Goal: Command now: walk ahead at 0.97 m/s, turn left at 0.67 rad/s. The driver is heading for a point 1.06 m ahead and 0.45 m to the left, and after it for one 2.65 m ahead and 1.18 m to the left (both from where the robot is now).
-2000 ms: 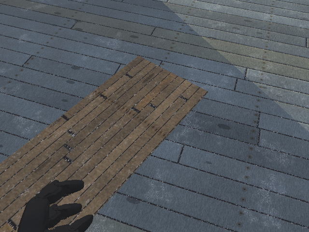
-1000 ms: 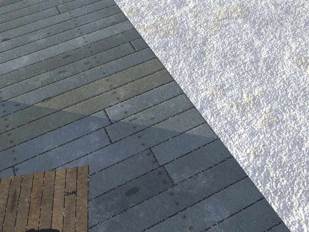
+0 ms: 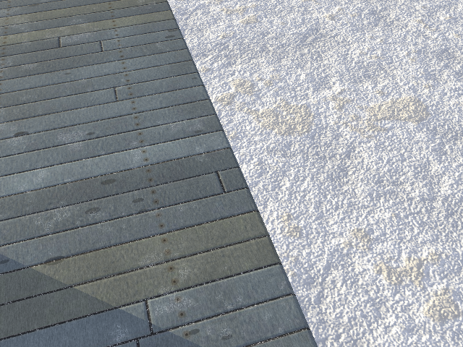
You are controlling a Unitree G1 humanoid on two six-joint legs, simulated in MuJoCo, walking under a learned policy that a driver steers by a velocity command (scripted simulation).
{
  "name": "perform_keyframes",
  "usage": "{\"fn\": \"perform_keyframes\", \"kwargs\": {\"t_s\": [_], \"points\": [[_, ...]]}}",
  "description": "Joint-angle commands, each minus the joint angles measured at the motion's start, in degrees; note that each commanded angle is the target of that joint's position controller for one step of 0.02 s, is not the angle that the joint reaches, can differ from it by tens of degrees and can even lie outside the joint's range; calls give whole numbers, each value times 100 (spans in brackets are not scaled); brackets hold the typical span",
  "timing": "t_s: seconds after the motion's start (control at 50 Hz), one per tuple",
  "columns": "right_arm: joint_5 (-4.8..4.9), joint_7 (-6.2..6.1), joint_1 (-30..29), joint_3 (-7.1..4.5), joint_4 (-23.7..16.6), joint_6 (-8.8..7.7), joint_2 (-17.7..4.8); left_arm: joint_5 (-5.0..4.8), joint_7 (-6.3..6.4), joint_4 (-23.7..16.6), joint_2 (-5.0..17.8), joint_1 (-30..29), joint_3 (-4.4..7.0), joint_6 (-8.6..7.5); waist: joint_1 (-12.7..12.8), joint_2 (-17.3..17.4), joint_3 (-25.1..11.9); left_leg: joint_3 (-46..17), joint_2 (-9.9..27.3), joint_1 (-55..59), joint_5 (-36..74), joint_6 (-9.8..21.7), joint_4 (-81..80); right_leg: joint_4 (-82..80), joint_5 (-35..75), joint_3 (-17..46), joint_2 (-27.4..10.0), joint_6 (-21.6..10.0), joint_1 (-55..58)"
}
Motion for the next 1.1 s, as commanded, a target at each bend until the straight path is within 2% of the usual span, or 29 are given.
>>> {"fn": "perform_keyframes", "kwargs": {"t_s": [0.02, 0.08, 0.14, 0.18, 0.2, 0.24, 0.26, 0.28, 0.3, 0.32, 0.36, 0.38, 0.44, 0.52, 0.56, 0.6, 0.62, 0.64, 0.66, 0.68, 0.72, 0.74, 0.8, 0.94, 1.0, 1.04, 1.06, 1.08, 1.1], "points": [[-37, 49, 71, 35, -281, 105, 15, 67, 61, -416, 249, -824, -81, -216, -462, -707, 895, -441, 141, -565, 914, 26, -242, -1782, 1133, 609, -1458, -417, -649], [-148, 269, -428, 80, -431, -22, -60, 113, 212, -366, 520, -754, -113, -196, -431, -411, 1006, 86, -71, -576, 1833, 206, -1159, -1912, 2184, -192, -1307, -187, -172], [-85, 491, -928, 88, -709, -116, -194, 83, 324, -288, 804, -575, -136, -81, -393, -308, 1009, 796, -388, -370, 1781, 416, -1841, -1698, 4195, -641, -1357, 145, 648], [-83, 547, -1036, 62, -879, -146, -274, 46, 448, -361, 1222, -471, -70, 37, -500, -614, 647, 1351, -790, 516, 1568, 606, -2370, -1079, 7121, -831, -1390, 364, 1037], [-116, 547, -896, 59, -905, -116, -380, -6, 515, -449, 1515, -560, -4, 77, -687, -829, 563, 1544, -865, 862, 1450, 590, -2547, -695, 8048, -881, -1513, 321, 1184], [-72, 427, 1029, -250, -453, 114, -1068, -25, 482, -668, 1787, -1167, 77, 195, -1711, -1338, -218, 1396, -1020, 2666, 1200, 651, -2906, 988, 8850, -643, -1552, 165, 1293], [-146, 314, 2422, -481, -24, 231, -1507, -128, 390, -867, 1760, -1641, 90, 177, -2294, -1141, -709, 926, -977, 4361, 1374, 854, -3702, 2702, 8212, -381, -1365, 51, 634], [-187, 224, 2634, -536, 89, 305, -1502, -219, 267, -1016, 1154, -2235, -86, 42, -2402, 557, -427, 198, -846, 5127, 1658, 1170, -4428, 5665, 2850, -207, -85, 214, -685], [-387, 294, 1399, -321, -226, 246, -1366, -164, 87, -1408, 135, -1382, -333, -239, -697, 2021, -206, -2053, -592, 5014, 1742, 1864, -4261, 7283, -1667, 1098, 888, 332, -2327], [-380, 301, 894, -215, -543, 112, -919, -166, 20, -1671, 198, -1015, -412, -415, -413, 979, -911, -3374, -15, 4846, -696, 2501, -4987, 7545, -1654, 1833, 837, 203, -2948], [-304, 376, 660, -163, -515, -126, -758, -229, 28, -1875, 554, -1701, -330, -466, -246, -759, 214, -3959, 1, 3609, -2067, 2201, -6004, 6790, -1427, 1552, 555, 56, -3472], [-285, 383, 472, -110, -563, -198, -730, -104, 40, -1961, 488, -1777, -380, -409, -114, -971, 235, -3898, -105, 3168, -1985, 2137, -5842, 6613, -1337, 1568, 474, 161, -3392], [-256, 142, 126, -29, -681, -186, -703, 89, 31, -2175, 546, -1626, -372, -256, 122, -972, 33, -3274, -449, 2049, -1319, 1949, -5821, 5789, -1508, 1538, 242, 319, -2739], [-212, -272, -345, -2, -885, -47, -568, 32, 225, -2799, 311, -2329, -485, -316, -282, -337, -6, -2085, -1221, 956, -99, 1458, -5859, 2469, -23, 1173, 215, 645, -860], [-248, -200, -187, 12, -872, -36, -444, -125, 344, -2722, 500, -1852, -351, -353, -275, 49, -174, -2335, -1046, 1477, 163, 1308, -5586, 1405, 1275, 1232, 359, 753, -134], [-350, 5, -367, 49, -1079, -46, -383, -233, 381, -2526, 881, -954, -95, -437, 191, -89, -551, -2170, -1248, 1973, 1298, 966, -4297, 249, 1594, 1387, 367, 503, 866], [-559, 118, -726, 125, -1311, -93, -224, -278, 380, -2310, 1118, -42, 44, -425, 635, -462, -1135, -1971, -1462, 1535, 1336, 754, -3017, 530, 1225, 1810, 77, 237, 2025], [-755, 134, -727, 317, -1542, -97, 339, -287, 386, -2160, 1462, 701, 58, -331, 564, -1271, -1605, -1631, -1701, 1120, -1537, 550, -1341, 75, -89, 3507, -1277, -143, 2585], [-417, 136, -44, 420, -1702, -144, 389, -127, 336, -2450, 1612, 119, 48, -322, -54, -2862, -1357, -1083, -1724, -380, -2132, 324, -196, -1093, -1849, 7000, -2487, -1167, 2727], [-292, 139, -43, 331, -1480, -109, -109, -233, 315, -2393, 1310, -289, 77, -288, 22, -2126, -400, -795, -1118, -1069, -1529, 196, 468, -1259, -3624, 7387, -2714, -1519, 1959], [-439, 194, -847, 292, -1574, -48, -326, -127, 321, -2116, 1047, -243, 20, -236, 71, -274, 345, -570, -797, -805, -935, 100, 460, -1135, -2072, 5173, -2215, -1029, 1054], [-396, 243, -972, 283, -1645, -64, -319, -10, 305, -1936, 1142, -186, 37, -179, 73, -178, 425, -498, -568, -854, -840, 73, 371, -1091, -1220, 4284, -1932, -891, 933], [-190, 349, -1296, 418, -1794, -100, -23, 30, 117, -1470, 559, 83, -200, -193, 23, -363, 413, -264, -253, -714, -921, 123, -50, -1299, -393, 3040, -1643, -741, 464], [-308, 617, -2353, 581, -1988, -409, -31, -109, 86, -928, 1191, 363, -147, -71, 149, -500, 835, 630, -336, 17, 653, 90, -2352, -2184, 1642, 1091, -1401, -588, -102], [-354, 568, -2050, 459, -1958, -440, -275, -195, 114, -656, 1773, 611, -19, 52, -231, -1372, 279, 1237, -895, 1530, 214, 331, -3063, -1280, 6057, 475, -1582, -385, 406], [-368, 381, -54, 90, -1561, -338, -926, -152, 235, -592, 1796, 497, -63, 163, -1551, -1802, -728, 1089, -1047, 4237, 261, 561, -3908, 1185, 7583, 495, -1502, -126, -344], [-378, 217, 1204, -119, -1147, -199, -1337, -106, 256, -748, 1386, 520, -183, 95, -1842, -1016, -1359, -454, -2, 6652, 98, 604, -3643, 3387, 4036, 914, -1135, 82, -2322], [-524, 107, 1424, -181, -1090, -214, -1823, -253, 298, -1017, 637, 1098, -365, -48, -1141, 835, -2645, -3507, 1603, 7554, -1524, 1042, -4942, 5771, -586, 1434, -133, 185, -3491], [-562, 110, 1494, -151, -1098, -233, -1493, -519, 295, -1106, 1221, 479, -232, -167, -1500, 397, -2928, -4406, 1664, 7107, -2592, 1012, -5803, 6611, -270, 2182, -255, 123, -4032]]}}
Keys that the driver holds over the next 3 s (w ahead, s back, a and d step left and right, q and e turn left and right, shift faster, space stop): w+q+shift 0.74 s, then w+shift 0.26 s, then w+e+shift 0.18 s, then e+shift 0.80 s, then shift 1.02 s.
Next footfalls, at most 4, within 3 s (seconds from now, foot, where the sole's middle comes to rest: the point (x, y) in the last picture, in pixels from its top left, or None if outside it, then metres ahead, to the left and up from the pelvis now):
0.26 left None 0.43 0.08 -0.77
0.64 right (247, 285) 0.73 0.04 -0.77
1.06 left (85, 256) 0.81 0.58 -0.77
1.46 right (71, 180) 1.15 0.74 -0.77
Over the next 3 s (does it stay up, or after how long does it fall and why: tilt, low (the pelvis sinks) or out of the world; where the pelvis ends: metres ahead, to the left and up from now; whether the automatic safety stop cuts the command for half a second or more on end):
stays up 1.04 0.85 0.00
